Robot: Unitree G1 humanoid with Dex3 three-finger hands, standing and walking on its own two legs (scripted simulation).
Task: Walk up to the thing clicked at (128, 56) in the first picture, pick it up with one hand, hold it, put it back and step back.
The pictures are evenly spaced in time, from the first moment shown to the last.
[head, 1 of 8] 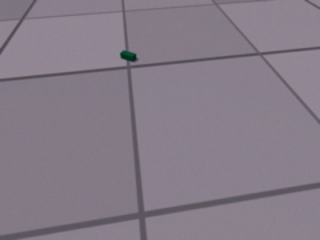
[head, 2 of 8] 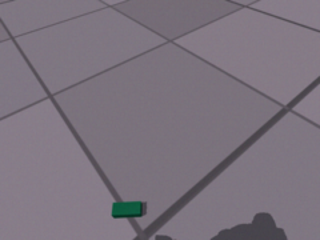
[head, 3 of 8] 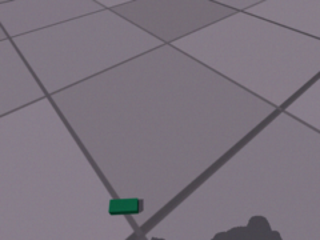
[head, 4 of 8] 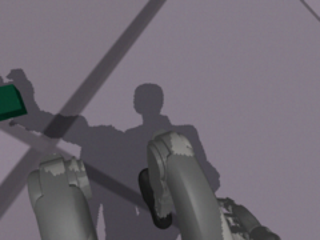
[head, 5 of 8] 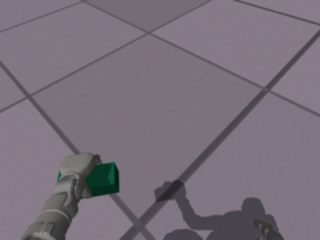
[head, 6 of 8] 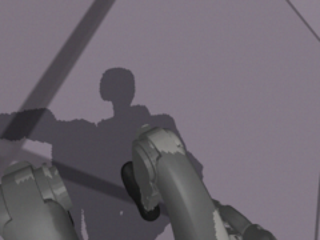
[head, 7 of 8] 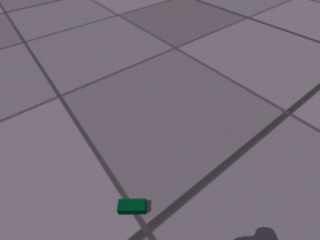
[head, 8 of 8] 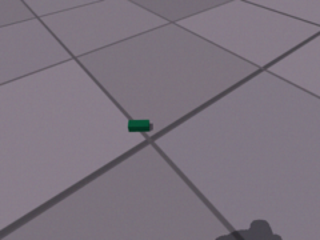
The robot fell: no
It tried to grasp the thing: yes
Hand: left
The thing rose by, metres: 0.66
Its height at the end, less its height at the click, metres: +0.00
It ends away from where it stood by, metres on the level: 0.02
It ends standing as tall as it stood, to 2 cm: yes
